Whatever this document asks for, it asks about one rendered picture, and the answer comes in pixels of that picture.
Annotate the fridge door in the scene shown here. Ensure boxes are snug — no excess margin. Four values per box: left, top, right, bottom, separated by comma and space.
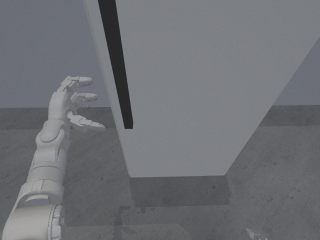
86, 0, 320, 178

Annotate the left robot hand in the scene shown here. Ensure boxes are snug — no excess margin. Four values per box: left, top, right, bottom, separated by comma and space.
48, 76, 106, 133

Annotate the robot left upper arm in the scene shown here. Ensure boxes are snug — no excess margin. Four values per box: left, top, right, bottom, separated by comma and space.
4, 203, 67, 240

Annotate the handle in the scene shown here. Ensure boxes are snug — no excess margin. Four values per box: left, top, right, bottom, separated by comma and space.
98, 0, 133, 129

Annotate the right robot hand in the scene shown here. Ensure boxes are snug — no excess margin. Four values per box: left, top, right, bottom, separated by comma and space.
245, 226, 267, 240

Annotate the left robot forearm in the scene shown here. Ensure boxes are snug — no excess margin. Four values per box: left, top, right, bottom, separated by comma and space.
1, 119, 71, 240

